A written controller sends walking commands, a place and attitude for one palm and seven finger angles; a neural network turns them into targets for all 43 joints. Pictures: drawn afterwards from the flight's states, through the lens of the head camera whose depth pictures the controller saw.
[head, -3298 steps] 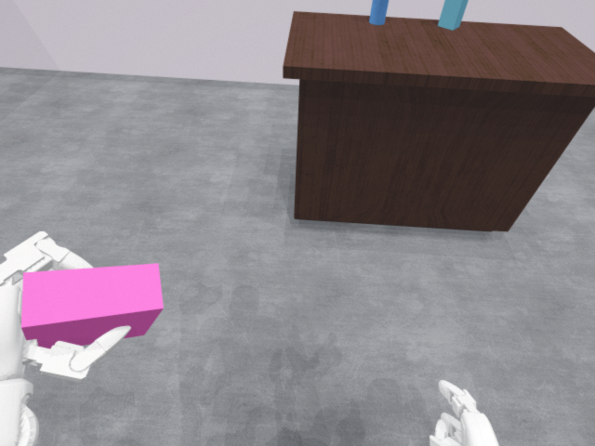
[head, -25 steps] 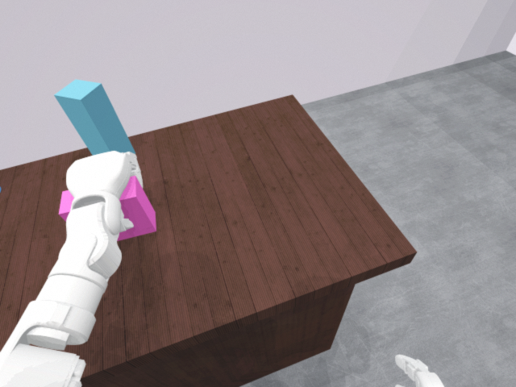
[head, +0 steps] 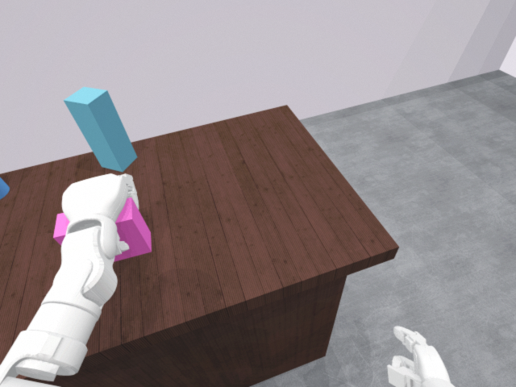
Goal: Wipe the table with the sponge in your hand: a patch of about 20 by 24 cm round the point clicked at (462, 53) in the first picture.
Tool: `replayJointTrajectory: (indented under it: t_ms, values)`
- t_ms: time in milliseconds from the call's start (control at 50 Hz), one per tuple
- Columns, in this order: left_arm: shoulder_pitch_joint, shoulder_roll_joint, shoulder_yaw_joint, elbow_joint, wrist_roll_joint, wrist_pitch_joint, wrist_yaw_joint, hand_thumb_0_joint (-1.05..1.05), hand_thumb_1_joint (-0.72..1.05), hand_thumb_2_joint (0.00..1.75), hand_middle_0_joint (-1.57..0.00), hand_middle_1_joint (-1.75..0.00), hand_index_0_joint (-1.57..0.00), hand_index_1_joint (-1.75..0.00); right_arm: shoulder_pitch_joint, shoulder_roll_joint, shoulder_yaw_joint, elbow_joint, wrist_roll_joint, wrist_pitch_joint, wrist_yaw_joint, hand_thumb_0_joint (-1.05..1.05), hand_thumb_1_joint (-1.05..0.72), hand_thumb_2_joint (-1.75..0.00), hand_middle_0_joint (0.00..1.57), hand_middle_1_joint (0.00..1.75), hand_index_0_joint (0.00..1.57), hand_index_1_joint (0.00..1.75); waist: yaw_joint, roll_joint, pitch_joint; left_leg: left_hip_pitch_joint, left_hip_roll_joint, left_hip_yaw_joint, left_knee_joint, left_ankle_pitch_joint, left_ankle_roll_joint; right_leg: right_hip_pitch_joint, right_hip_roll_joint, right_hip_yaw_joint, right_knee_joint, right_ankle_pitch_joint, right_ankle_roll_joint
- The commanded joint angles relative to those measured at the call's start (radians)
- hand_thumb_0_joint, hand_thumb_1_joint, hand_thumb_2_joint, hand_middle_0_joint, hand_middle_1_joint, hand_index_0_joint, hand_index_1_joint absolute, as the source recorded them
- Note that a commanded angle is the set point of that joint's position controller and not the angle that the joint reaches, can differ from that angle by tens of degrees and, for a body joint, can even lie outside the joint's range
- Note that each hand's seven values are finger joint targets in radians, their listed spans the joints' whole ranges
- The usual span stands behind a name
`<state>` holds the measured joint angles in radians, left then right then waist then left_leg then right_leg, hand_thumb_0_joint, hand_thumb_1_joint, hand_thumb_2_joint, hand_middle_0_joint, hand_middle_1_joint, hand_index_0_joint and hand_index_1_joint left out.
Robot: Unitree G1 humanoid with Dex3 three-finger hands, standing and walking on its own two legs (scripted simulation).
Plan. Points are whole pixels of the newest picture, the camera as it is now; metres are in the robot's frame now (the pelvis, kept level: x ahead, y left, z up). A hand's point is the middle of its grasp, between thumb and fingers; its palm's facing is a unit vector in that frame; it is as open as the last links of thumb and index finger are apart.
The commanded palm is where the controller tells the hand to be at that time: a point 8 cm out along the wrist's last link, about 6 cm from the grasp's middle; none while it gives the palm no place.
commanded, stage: wipe back along the middle lane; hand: left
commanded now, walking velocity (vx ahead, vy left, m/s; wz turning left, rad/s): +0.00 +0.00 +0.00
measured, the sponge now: (111, 240) +0.32 +0.30 +0.05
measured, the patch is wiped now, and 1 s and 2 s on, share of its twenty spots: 0.65 0.90 0.95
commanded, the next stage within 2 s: slide across to the third lane in 0.84 s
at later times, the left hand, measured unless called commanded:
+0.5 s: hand (112, 242) +0.29 +0.26 +0.10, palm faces +0.09 -0.08 -0.99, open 9.1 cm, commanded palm +0.25 +0.25 +0.13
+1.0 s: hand (114, 266) +0.25 +0.24 +0.10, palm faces +0.12 -0.13 -0.98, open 9.0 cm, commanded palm +0.21 +0.22 +0.13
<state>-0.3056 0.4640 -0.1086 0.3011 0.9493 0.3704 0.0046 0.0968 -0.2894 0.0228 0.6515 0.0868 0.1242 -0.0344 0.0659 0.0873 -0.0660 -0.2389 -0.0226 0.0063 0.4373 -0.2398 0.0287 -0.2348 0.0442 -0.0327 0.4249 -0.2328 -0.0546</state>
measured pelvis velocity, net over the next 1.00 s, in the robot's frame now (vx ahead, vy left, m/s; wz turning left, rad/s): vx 0.00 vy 0.01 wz -0.03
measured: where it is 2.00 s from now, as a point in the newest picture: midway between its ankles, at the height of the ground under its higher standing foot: outside the picture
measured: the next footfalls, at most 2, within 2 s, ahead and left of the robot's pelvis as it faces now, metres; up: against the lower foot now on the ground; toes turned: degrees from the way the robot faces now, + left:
none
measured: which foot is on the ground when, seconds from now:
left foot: down 0.00-1.00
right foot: down 0.00-1.00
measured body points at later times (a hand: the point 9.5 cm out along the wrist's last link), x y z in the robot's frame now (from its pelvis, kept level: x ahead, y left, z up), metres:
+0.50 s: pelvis +0.00 +0.01 +0.00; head -0.01 -0.04 +0.45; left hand +0.28 +0.26 +0.15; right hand +0.22 -0.21 -0.10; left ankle -0.01 +0.10 -0.74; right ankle -0.01 -0.09 -0.74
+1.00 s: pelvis +0.00 +0.01 +0.00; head -0.02 -0.04 +0.44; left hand +0.24 +0.24 +0.15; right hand +0.24 -0.19 -0.09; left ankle -0.01 +0.10 -0.74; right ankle -0.01 -0.09 -0.74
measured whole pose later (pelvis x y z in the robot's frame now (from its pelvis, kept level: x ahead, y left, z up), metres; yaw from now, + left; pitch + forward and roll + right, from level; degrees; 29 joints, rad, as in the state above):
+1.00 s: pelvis +0.00 +0.01 +0.00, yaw -1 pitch -1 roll +0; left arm 0.11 0.37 -0.19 -0.24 0.96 0.53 0.05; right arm 0.03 -0.27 0.04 0.63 0.08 0.12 0.02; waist 0.11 0.11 -0.06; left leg -0.18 -0.03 0.04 0.46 -0.26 0.04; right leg -0.20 0.04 0.00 0.47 -0.26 -0.04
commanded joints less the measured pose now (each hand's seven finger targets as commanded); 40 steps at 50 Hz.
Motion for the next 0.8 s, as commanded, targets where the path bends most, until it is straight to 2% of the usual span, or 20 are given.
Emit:
replayJointTrajectory:
  t_ms: [0,20,60,100,120,240,260,280,320,380,420,460,500,520,540,620,640,720,740,780]
  values:
    - [-0.115,0.093,-0.002,-0.106,-0.013,0.011,-0.001,0.00,0.10,1.30,-1.20,-1.60,-1.20,-1.60,-0.153,-0.104,-0.035,-0.151,-0.001,-0.047,0.002,0.00,-0.90,-0.90,0.20,0.30,0.20,0.30,-0.002,-0.112,-0.141,0.033,-0.016,-0.024,-0.024,0.193,0.027,0.081,-0.021,0.060,-0.049,0.219,-0.010]
    - [-0.110,0.122,0.032,-0.131,-0.020,0.014,0.002,0.00,0.10,1.30,-1.20,-1.60,-1.20,-1.60,-0.168,-0.103,-0.033,-0.159,0.000,-0.048,0.000,0.00,-0.90,-0.90,0.20,0.30,0.20,0.30,0.009,-0.117,-0.155,0.035,-0.015,-0.031,-0.029,0.193,0.030,0.092,-0.020,0.073,-0.048,0.217,-0.015]
    - [-0.118,0.115,0.017,-0.121,-0.017,0.029,0.009,0.00,0.10,1.30,-1.20,-1.60,-1.20,-1.60,-0.162,-0.106,-0.035,-0.147,-0.001,-0.048,-0.004,0.00,-0.90,-0.90,0.20,0.30,0.20,0.30,-0.002,-0.140,-0.147,0.031,-0.016,-0.023,-0.024,0.182,0.030,0.091,-0.020,0.068,-0.047,0.210,-0.007]
    - [-0.048,0.118,0.034,-0.136,-0.027,0.039,0.011,0.00,0.10,1.30,-1.20,-1.60,-1.20,-1.60,-0.168,-0.106,-0.036,-0.152,-0.002,-0.050,-0.003,0.00,-0.90,-0.90,0.20,0.30,0.20,0.30,0.011,-0.162,-0.157,0.028,-0.017,-0.022,-0.024,0.183,0.029,0.110,-0.022,0.069,-0.045,0.217,-0.003]
    - [-0.051,0.138,0.051,-0.162,-0.028,0.043,0.010,0.00,0.10,1.30,-1.20,-1.60,-1.20,-1.60,-0.189,-0.107,-0.031,-0.159,-0.001,-0.051,-0.004,0.00,-0.90,-0.90,0.20,0.30,0.20,0.30,0.018,-0.139,-0.161,0.030,-0.017,-0.029,-0.029,0.190,0.029,0.111,-0.020,0.084,-0.041,0.222,-0.010]
    - [0.099,0.046,-0.004,-0.269,-0.044,0.062,0.014,0.00,0.10,1.30,-1.20,-1.60,-1.20,-1.60,-0.202,-0.094,-0.033,-0.174,-0.004,-0.059,0.014,0.00,-0.90,-0.90,0.20,0.30,0.20,0.30,0.028,-0.123,-0.173,0.050,-0.013,-0.025,-0.016,0.244,0.027,0.130,-0.021,0.066,-0.017,0.282,-0.008]
    - [0.128,0.065,0.015,-0.273,-0.044,0.066,0.017,0.00,0.10,1.30,-1.20,-1.60,-1.20,-1.60,-0.200,-0.094,-0.033,-0.169,-0.003,-0.060,0.016,0.00,-0.90,-0.90,0.20,0.30,0.20,0.30,0.028,-0.145,-0.154,0.044,-0.010,-0.029,-0.018,0.239,0.024,0.122,-0.018,0.066,-0.018,0.275,-0.007]
    - [0.119,0.027,-0.023,-0.295,-0.048,0.075,0.013,0.00,0.10,1.30,-1.20,-1.60,-1.20,-1.60,-0.210,-0.093,-0.030,-0.176,-0.003,-0.060,0.018,0.00,-0.90,-0.90,0.20,0.30,0.20,0.30,0.023,-0.140,-0.138,0.041,-0.009,-0.026,-0.021,0.230,0.024,0.111,-0.020,0.064,-0.021,0.269,-0.004]
    - [0.108,0.073,0.020,-0.323,-0.047,0.091,0.017,0.00,0.10,1.30,-1.20,-1.60,-1.20,-1.60,-0.231,-0.097,-0.028,-0.177,-0.003,-0.059,0.016,0.00,-0.90,-0.90,0.20,0.30,0.20,0.30,0.029,-0.148,-0.122,0.038,-0.008,-0.035,-0.030,0.217,0.024,0.106,-0.016,0.084,-0.025,0.250,-0.010]
    - [0.142,0.031,-0.020,-0.344,-0.043,0.113,0.020,0.00,0.10,1.30,-1.20,-1.60,-1.20,-1.60,-0.234,-0.090,-0.027,-0.176,-0.002,-0.061,0.017,0.00,-0.90,-0.90,0.20,0.30,0.20,0.30,0.027,-0.141,-0.108,0.046,-0.006,-0.028,-0.030,0.217,0.021,0.097,-0.017,0.065,-0.023,0.232,-0.006]
    - [0.175,0.061,0.012,-0.386,-0.042,0.124,0.022,0.00,0.10,1.30,-1.20,-1.60,-1.20,-1.60,-0.250,-0.089,-0.027,-0.182,-0.003,-0.063,0.020,0.00,-0.90,-0.90,0.20,0.30,0.20,0.30,0.041,-0.131,-0.123,0.058,-0.006,-0.035,-0.031,0.228,0.022,0.110,-0.013,0.079,-0.018,0.240,-0.012]
    - [0.174,0.014,-0.035,-0.391,-0.040,0.137,0.020,0.00,0.10,1.30,-1.20,-1.60,-1.20,-1.60,-0.247,-0.082,-0.022,-0.185,-0.002,-0.063,0.020,0.00,-0.90,-0.90,0.20,0.30,0.20,0.30,0.034,-0.147,-0.116,0.057,-0.004,-0.033,-0.029,0.229,0.021,0.106,-0.015,0.060,-0.014,0.235,-0.008]
    - [0.193,0.016,-0.033,-0.408,-0.039,0.144,0.018,0.00,0.10,1.30,-1.20,-1.60,-1.20,-1.60,-0.250,-0.083,-0.023,-0.183,-0.004,-0.062,0.023,0.00,-0.90,-0.90,0.20,0.30,0.20,0.30,0.035,-0.144,-0.114,0.059,-0.005,-0.033,-0.029,0.230,0.021,0.110,-0.015,0.067,-0.015,0.241,-0.009]
    - [0.220,0.060,0.010,-0.426,-0.035,0.146,0.021,0.00,0.10,1.30,-1.20,-1.60,-1.20,-1.60,-0.261,-0.084,-0.023,-0.184,-0.005,-0.063,0.024,0.00,-0.90,-0.90,0.20,0.30,0.20,0.30,0.046,-0.130,-0.123,0.069,-0.006,-0.036,-0.028,0.239,0.021,0.118,-0.011,0.082,-0.011,0.252,-0.014]
    - [0.226,0.017,-0.031,-0.437,-0.037,0.152,0.018,0.00,0.10,1.30,-1.20,-1.60,-1.20,-1.60,-0.264,-0.076,-0.016,-0.192,-0.003,-0.063,0.026,0.00,-0.90,-0.90,0.20,0.30,0.20,0.30,0.042,-0.128,-0.123,0.063,-0.004,-0.031,-0.029,0.244,0.019,0.124,-0.015,0.063,-0.004,0.252,-0.011]
    - [0.239,0.036,-0.021,-0.465,-0.027,0.164,0.013,0.00,0.10,1.30,-1.20,-1.60,-1.20,-1.60,-0.276,-0.078,-0.013,-0.186,-0.005,-0.061,0.029,0.00,-0.90,-0.90,0.20,0.30,0.20,0.30,0.041,-0.123,-0.095,0.067,-0.001,-0.039,-0.035,0.232,0.017,0.102,-0.007,0.083,-0.010,0.231,-0.016]
    - [0.245,-0.005,-0.056,-0.481,-0.030,0.168,0.010,0.00,0.10,1.30,-1.20,-1.60,-1.20,-1.60,-0.278,-0.070,-0.011,-0.197,-0.004,-0.062,0.032,0.00,-0.90,-0.90,0.20,0.30,0.20,0.30,0.040,-0.124,-0.101,0.064,-0.001,-0.035,-0.033,0.232,0.019,0.108,-0.011,0.064,-0.006,0.226,-0.012]
    - [0.291,0.000,-0.053,-0.520,-0.019,0.168,0.007,0.00,0.10,1.30,-1.20,-1.60,-1.20,-1.60,-0.290,-0.070,-0.012,-0.196,-0.006,-0.064,0.041,0.00,-0.90,-0.90,0.20,0.30,0.20,0.30,0.047,-0.102,-0.104,0.079,0.000,-0.043,-0.029,0.251,0.017,0.104,-0.003,0.084,-0.001,0.244,-0.020]
    - [0.306,-0.050,-0.096,-0.540,-0.026,0.169,0.004,0.00,0.10,1.30,-1.20,-1.60,-1.20,-1.60,-0.283,-0.062,-0.010,-0.208,-0.005,-0.066,0.044,0.00,-0.90,-0.90,0.20,0.30,0.20,0.30,0.044,-0.115,-0.117,0.078,0.000,-0.036,-0.023,0.262,0.020,0.115,-0.007,0.063,0.006,0.255,-0.015]
    - [0.337,-0.023,-0.068,-0.534,-0.030,0.165,0.009,0.00,0.10,1.30,-1.20,-1.60,-1.20,-1.60,-0.281,-0.066,-0.013,-0.199,-0.007,-0.066,0.048,0.00,-0.90,-0.90,0.20,0.30,0.20,0.30,0.045,-0.130,-0.102,0.067,0.002,-0.040,-0.023,0.255,0.017,0.116,-0.005,0.074,0.002,0.259,-0.014]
